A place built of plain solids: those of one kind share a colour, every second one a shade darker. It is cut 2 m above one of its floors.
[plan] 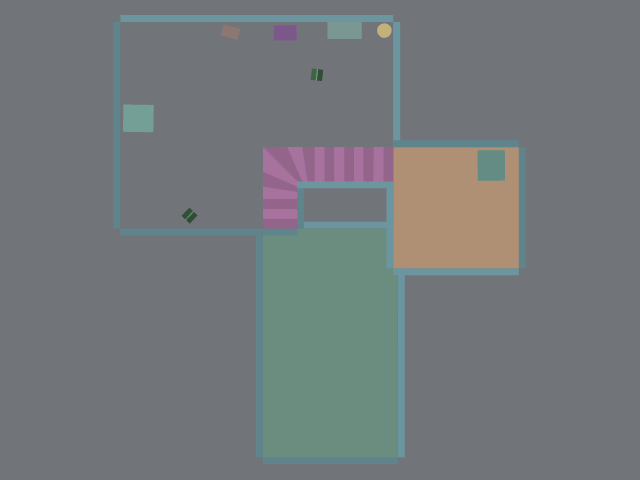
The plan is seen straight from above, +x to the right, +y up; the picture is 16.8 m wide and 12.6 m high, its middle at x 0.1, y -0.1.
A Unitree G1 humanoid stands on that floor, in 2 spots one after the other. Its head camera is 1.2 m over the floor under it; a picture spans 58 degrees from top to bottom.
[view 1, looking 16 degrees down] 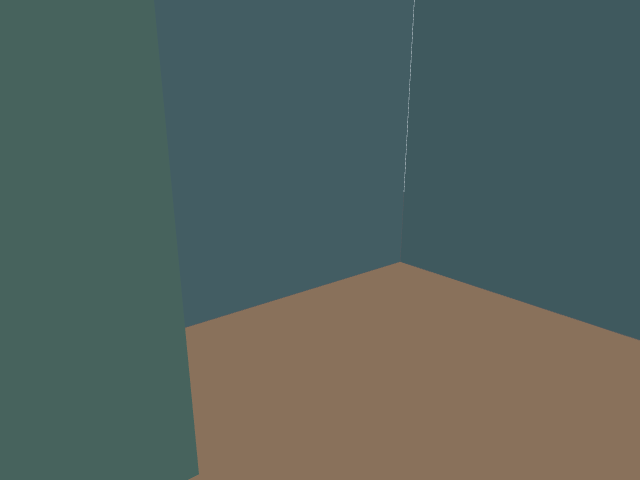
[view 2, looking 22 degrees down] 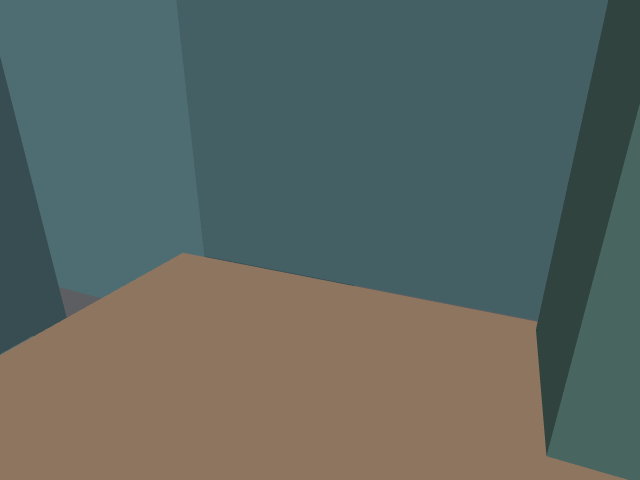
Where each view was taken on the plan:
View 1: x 3.02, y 1.90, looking -39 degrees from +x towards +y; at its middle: wall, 3.07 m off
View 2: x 3.97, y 0.19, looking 113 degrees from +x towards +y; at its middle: wall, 2.52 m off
